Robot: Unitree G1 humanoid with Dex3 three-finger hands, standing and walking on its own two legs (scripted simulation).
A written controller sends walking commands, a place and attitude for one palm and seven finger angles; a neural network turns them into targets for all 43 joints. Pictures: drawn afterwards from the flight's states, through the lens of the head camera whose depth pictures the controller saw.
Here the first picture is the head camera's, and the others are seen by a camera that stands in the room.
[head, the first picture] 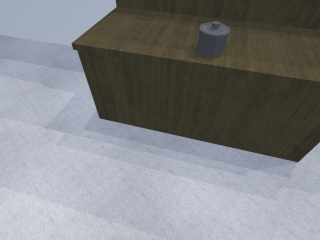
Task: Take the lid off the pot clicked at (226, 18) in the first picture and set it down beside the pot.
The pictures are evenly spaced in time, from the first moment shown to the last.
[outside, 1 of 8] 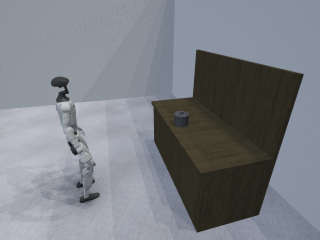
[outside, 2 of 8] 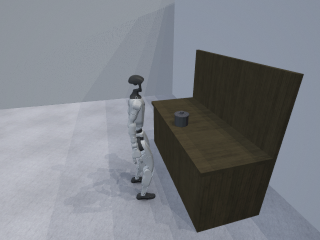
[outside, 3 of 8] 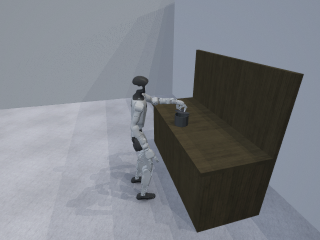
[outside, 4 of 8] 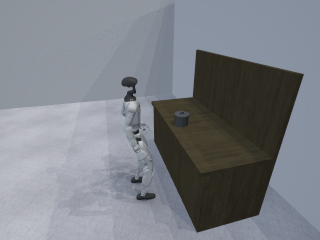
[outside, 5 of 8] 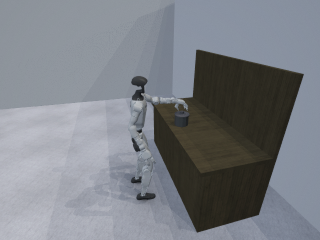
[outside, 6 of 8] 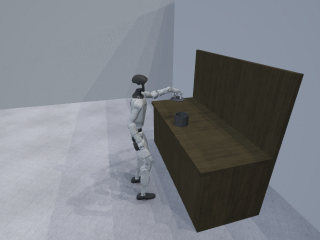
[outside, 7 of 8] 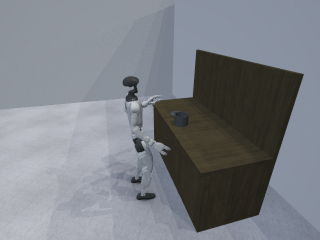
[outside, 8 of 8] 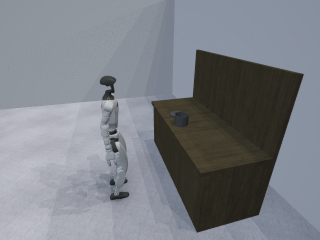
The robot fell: no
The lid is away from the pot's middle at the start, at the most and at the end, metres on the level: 0.00 0.26 0.26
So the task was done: yes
